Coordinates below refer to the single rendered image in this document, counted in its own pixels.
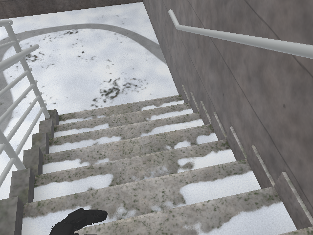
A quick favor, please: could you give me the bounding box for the left robot hand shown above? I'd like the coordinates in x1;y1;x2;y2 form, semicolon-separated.
49;208;108;235

